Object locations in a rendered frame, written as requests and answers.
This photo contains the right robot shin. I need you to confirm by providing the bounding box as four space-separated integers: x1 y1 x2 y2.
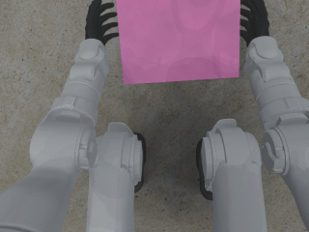
204 119 262 191

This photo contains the robot right forearm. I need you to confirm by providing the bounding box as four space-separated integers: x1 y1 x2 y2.
243 36 309 131

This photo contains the carton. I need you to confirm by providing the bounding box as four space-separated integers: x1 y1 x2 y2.
116 0 240 85

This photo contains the robot left forearm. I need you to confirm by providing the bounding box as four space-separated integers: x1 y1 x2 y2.
29 39 110 162

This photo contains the robot left hand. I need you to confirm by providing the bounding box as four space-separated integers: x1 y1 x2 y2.
85 0 120 46

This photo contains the left robot upper arm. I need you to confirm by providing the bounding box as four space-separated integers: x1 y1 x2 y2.
0 120 98 232

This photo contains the left robot foot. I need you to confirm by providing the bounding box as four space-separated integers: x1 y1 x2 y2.
134 132 147 193

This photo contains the right robot upper arm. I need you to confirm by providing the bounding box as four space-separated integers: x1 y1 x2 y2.
261 123 309 232

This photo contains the robot right hand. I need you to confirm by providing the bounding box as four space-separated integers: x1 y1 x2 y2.
239 0 269 47

